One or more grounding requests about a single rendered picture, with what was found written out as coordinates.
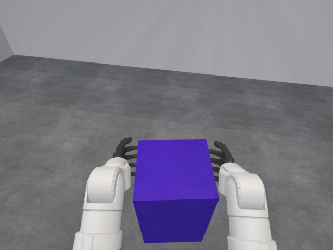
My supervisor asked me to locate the right robot hand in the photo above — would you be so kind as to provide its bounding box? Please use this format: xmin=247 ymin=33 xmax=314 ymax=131
xmin=209 ymin=141 xmax=234 ymax=182

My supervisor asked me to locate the robot right forearm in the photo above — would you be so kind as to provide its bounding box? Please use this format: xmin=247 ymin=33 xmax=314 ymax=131
xmin=218 ymin=162 xmax=277 ymax=250

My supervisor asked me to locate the carton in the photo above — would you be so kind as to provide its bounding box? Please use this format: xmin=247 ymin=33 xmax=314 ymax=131
xmin=133 ymin=139 xmax=219 ymax=243

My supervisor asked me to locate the left robot hand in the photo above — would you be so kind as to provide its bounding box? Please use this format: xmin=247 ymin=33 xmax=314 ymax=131
xmin=113 ymin=137 xmax=138 ymax=176

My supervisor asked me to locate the robot left forearm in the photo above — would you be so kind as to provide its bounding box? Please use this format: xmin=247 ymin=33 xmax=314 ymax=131
xmin=73 ymin=157 xmax=131 ymax=250

